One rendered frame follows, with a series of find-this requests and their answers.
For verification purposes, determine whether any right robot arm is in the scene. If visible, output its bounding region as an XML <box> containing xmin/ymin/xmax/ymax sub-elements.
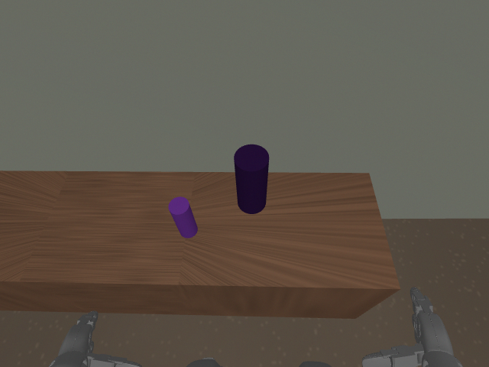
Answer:
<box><xmin>422</xmin><ymin>351</ymin><xmax>463</xmax><ymax>367</ymax></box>

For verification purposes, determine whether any left robot hand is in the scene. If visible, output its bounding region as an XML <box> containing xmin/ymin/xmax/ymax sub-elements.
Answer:
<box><xmin>58</xmin><ymin>311</ymin><xmax>142</xmax><ymax>367</ymax></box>

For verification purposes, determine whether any left robot arm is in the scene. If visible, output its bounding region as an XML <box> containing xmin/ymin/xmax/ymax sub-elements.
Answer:
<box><xmin>49</xmin><ymin>351</ymin><xmax>88</xmax><ymax>367</ymax></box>

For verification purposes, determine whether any right robot hand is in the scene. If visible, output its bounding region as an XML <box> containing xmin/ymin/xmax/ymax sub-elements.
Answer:
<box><xmin>362</xmin><ymin>287</ymin><xmax>454</xmax><ymax>367</ymax></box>

